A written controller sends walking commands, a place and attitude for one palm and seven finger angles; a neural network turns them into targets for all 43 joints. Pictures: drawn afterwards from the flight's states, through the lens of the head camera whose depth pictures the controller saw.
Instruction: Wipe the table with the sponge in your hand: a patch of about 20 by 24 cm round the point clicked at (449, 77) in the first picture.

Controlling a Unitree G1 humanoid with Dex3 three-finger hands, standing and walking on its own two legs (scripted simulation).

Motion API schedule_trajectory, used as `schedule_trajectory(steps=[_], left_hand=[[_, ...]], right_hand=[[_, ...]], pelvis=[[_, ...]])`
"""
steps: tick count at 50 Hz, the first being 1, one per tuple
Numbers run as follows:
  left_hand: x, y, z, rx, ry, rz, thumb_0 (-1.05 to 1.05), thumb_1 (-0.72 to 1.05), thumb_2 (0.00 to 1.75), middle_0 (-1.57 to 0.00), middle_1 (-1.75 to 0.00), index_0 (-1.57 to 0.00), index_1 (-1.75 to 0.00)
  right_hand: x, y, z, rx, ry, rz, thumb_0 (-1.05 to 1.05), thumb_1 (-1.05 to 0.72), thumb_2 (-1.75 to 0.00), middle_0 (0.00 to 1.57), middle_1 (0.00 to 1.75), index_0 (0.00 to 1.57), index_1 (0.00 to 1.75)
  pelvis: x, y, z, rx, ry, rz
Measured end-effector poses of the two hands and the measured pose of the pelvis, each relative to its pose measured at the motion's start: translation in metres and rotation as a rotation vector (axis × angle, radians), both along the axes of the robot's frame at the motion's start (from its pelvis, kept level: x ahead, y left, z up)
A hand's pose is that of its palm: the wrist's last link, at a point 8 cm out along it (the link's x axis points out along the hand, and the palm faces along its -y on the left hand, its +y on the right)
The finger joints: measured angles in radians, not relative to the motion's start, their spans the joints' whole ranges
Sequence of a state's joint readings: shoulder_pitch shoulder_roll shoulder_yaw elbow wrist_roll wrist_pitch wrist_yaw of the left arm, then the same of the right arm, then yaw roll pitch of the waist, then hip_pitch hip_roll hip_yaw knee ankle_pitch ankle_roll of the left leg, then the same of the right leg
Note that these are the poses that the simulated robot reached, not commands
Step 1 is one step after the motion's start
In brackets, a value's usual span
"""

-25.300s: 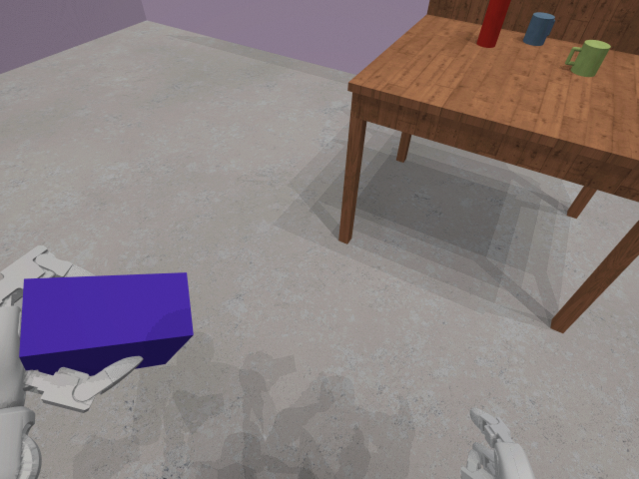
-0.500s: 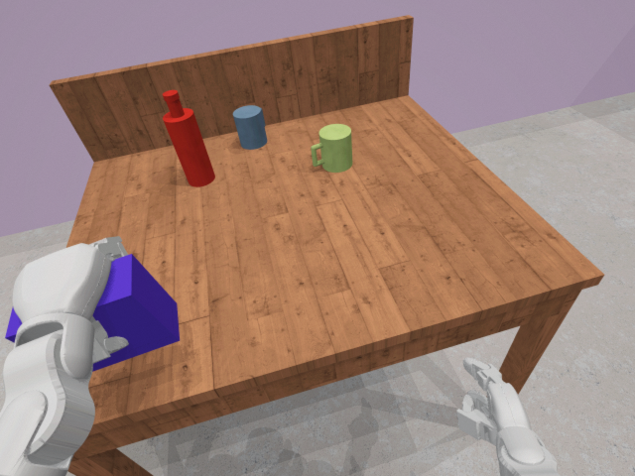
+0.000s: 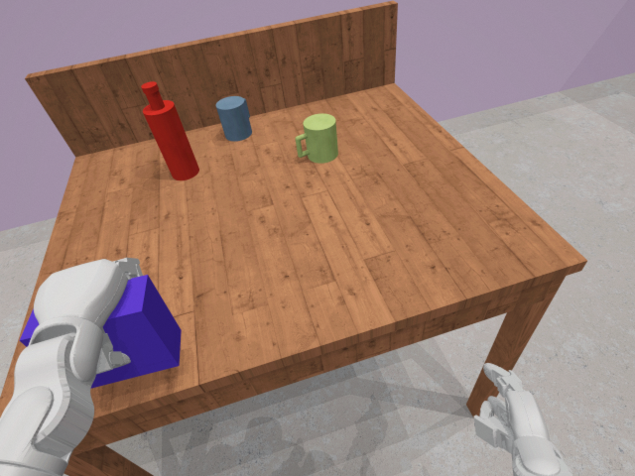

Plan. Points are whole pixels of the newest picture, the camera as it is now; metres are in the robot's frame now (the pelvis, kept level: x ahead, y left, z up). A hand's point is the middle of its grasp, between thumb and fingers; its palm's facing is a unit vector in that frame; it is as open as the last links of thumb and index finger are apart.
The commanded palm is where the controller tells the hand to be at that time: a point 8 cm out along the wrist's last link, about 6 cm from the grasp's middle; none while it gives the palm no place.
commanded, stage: move the sponge above the wiping area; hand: left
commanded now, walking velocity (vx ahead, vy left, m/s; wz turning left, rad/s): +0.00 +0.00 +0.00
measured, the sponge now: (118, 343) +0.23 +0.31 +0.05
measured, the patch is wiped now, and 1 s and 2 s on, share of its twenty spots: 0.00 0.00 0.00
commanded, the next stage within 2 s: none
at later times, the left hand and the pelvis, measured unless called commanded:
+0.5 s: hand (116, 317) +0.26 +0.31 +0.08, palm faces -0.07 -0.08 -0.99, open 9.7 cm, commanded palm +0.24 +0.32 +0.16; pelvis +0.01 +0.02 +0.00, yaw +0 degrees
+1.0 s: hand (126, 287) +0.30 +0.32 +0.09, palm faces +0.03 -0.03 -1.00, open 9.7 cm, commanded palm +0.27 +0.33 +0.15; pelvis +0.02 +0.03 +0.00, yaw +0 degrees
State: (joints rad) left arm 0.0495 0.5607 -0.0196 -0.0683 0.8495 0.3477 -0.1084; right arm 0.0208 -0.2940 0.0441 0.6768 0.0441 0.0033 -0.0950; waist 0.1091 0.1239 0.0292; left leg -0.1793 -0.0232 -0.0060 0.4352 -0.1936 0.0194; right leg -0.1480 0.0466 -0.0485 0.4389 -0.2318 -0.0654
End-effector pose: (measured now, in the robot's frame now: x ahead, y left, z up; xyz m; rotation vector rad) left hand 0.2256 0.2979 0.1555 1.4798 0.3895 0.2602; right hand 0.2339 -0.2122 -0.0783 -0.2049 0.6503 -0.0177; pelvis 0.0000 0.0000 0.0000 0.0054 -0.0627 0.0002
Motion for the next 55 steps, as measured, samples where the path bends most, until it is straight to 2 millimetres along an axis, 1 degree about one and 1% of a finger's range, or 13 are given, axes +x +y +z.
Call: schedule_trajectory(steps=[5, 12, 17, 20, 23, 27, 34, 36, 39, 42, 45, 49, 55], left_hand=[[0.014, -0.011, 0.005, 0.029, -0.07, -0.117, 0.0, -0.46, 1.04, -0.76, -1.34, -0.79, -1.34], [0.014, 0.023, 0.029, 0.06, -0.19, 0.049, 0.0, -0.46, 1.04, -0.76, -1.34, -0.78, -1.33], [0.007, 0.04, 0.005, 0.019, -0.04, 0.152, 0.0, -0.46, 1.04, -0.76, -1.34, -0.78, -1.33], [0.006, 0.033, -0.016, -0.02, 0.043, 0.088, 0.0, -0.46, 1.04, -0.76, -1.34, -0.78, -1.33], [0.011, 0.02, -0.024, -0.028, 0.04, -0.03, 0.0, -0.46, 1.04, -0.76, -1.33, -0.78, -1.33], [0.021, 0.014, -0.012, 0.023, -0.071, -0.122, 0.0, -0.46, 1.04, -0.76, -1.33, -0.79, -1.33], [0.034, 0.047, 0.018, 0.06, -0.185, 0.062, 0.0, -0.46, 1.05, -0.76, -1.33, -0.79, -1.33], [0.033, 0.052, 0.014, 0.046, -0.142, 0.111, 0.0, -0.46, 1.05, -0.76, -1.33, -0.78, -1.33], [0.032, 0.05, -0.005, 0.015, -0.034, 0.123, 0.0, -0.46, 1.05, -0.76, -1.33, -0.78, -1.33], [0.035, 0.037, -0.027, -0.022, 0.052, 0.05, 0.0, -0.46, 1.05, -0.76, -1.33, -0.78, -1.33], [0.04, 0.021, -0.036, -0.028, 0.044, -0.066, 0.0, -0.46, 1.05, -0.76, -1.33, -0.79, -1.33], [0.048, 0.013, -0.02, 0.036, -0.077, -0.141, 0.0, -0.46, 1.05, -0.76, -1.33, -0.79, -1.33], [0.059, 0.043, 0.004, 0.077, -0.155, 0.062, 0.0, -0.46, 1.05, -0.76, -1.33, -0.79, -1.33]], right_hand=[[-0.006, 0.002, -0.001, -0.008, 0.017, -0.012, 0.01, -0.91, -0.9, 0.2, 0.29, 0.2, 0.3], [-0.008, 0.002, -0.005, 0.027, 0.048, -0.028, 0.01, -0.91, -0.9, 0.2, 0.29, 0.2, 0.3], [-0.003, 0.003, -0.006, 0.023, 0.049, -0.029, 0.01, -0.91, -0.9, 0.2, 0.29, 0.2, 0.3], [0.001, 0.006, -0.004, -0.001, 0.04, -0.02, 0.01, -0.91, -0.9, 0.2, 0.29, 0.2, 0.3], [0.003, 0.012, -0.001, -0.027, 0.03, -0.01, 0.01, -0.91, -0.9, 0.2, 0.29, 0.2, 0.3], [0.004, 0.021, 0.002, -0.033, 0.031, -0.002, 0.01, -0.91, -0.9, 0.2, 0.29, 0.2, 0.3], [0.002, 0.035, -0.003, 0.031, 0.06, -0.008, 0.01, -0.91, -0.9, 0.2, 0.29, 0.2, 0.3], [0.002, 0.037, -0.005, 0.045, 0.068, -0.008, 0.01, -0.91, -0.9, 0.2, 0.29, 0.2, 0.3], [0.002, 0.039, -0.007, 0.049, 0.076, -0.004, 0.01, -0.91, -0.9, 0.2, 0.29, 0.2, 0.3], [0.001, 0.04, -0.009, 0.028, 0.085, 0.005, 0.01, -0.91, -0.9, 0.2, 0.29, 0.2, 0.3], [-0.002, 0.04, -0.008, -0.001, 0.091, 0.009, 0.01, -0.91, -0.9, 0.2, 0.29, 0.2, 0.3], [-0.004, 0.038, -0.009, -0.014, 0.099, 0.005, 0.01, -0.91, -0.9, 0.2, 0.29, 0.2, 0.3], [-0.007, 0.033, -0.016, 0.027, 0.134, -0.016, 0.01, -0.91, -0.9, 0.2, 0.29, 0.2, 0.3]], pelvis=[[0.004, -0.001, 0.0, 0.0, 0.004, -0.013], [0.01, 0.004, 0.0, -0.001, 0.013, -0.028], [0.009, 0.01, 0.0, -0.002, 0.022, -0.009], [0.009, 0.013, 0.0, -0.005, 0.028, 0.001], [0.009, 0.014, -0.001, -0.008, 0.029, 0.001], [0.011, 0.017, 0.0, -0.013, 0.029, -0.002], [0.013, 0.025, 0.001, -0.013, 0.047, -0.005], [0.013, 0.028, 0.001, -0.013, 0.052, -0.003], [0.013, 0.032, 0.001, -0.013, 0.056, 0.006], [0.012, 0.033, 0.001, -0.013, 0.058, 0.012], [0.013, 0.032, 0.0, -0.014, 0.058, 0.013], [0.015, 0.03, 0.0, -0.015, 0.059, 0.007], [0.017, 0.027, 0.001, -0.012, 0.072, 0.001]])
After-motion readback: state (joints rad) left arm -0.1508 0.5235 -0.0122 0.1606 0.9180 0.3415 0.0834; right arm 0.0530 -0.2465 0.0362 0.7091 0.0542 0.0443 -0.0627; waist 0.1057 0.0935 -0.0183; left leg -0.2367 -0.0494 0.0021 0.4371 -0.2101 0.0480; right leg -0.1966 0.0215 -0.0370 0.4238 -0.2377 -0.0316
